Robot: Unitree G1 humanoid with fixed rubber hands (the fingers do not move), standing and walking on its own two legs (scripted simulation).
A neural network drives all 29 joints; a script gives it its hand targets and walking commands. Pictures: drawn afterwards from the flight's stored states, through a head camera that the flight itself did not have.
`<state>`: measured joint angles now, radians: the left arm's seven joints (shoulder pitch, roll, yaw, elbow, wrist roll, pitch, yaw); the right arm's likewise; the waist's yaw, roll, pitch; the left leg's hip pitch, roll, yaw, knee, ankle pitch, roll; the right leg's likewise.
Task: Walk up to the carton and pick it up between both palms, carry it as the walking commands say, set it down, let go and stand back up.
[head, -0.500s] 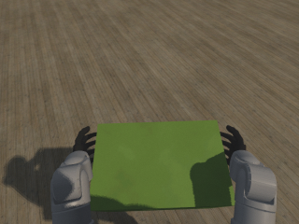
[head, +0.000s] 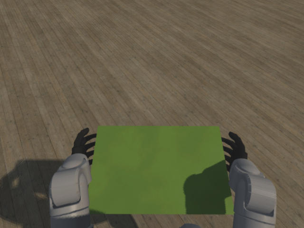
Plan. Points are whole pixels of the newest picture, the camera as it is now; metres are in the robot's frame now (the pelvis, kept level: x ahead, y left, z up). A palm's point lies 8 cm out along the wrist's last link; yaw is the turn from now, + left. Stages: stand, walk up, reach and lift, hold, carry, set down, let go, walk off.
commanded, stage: carry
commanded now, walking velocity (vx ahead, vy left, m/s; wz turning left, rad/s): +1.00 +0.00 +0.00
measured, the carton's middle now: (157, 173) +0.26 -0.01 -0.02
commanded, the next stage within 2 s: none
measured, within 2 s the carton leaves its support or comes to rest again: neither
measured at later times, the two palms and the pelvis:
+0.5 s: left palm (107, 52) +0.69 +0.18 +0.08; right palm (198, 48) +0.76 -0.18 +0.07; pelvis +0.47 -0.04 +0.00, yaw +8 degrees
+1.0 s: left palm (113, 2) +1.21 +0.22 +0.07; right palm (179, 2) +1.21 -0.15 +0.08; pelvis +0.95 +0.03 +0.00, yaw +1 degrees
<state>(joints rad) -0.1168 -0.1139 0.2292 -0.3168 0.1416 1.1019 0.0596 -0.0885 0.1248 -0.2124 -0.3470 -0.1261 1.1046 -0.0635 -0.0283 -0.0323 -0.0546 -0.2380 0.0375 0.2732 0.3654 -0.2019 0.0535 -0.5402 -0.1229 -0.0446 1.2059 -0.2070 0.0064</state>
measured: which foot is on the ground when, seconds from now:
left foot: down 0.00-0.28, up 0.30-0.74, down 0.76-1.00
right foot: up 0.00-0.24, down 0.26-0.78, up 0.80-1.00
